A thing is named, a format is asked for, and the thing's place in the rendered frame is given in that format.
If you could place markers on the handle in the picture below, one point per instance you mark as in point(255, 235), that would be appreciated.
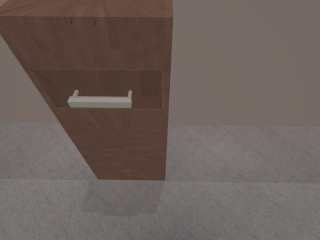
point(76, 101)

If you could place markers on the drawer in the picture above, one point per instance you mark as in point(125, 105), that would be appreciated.
point(145, 84)

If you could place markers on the cabinet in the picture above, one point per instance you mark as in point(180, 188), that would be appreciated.
point(116, 143)

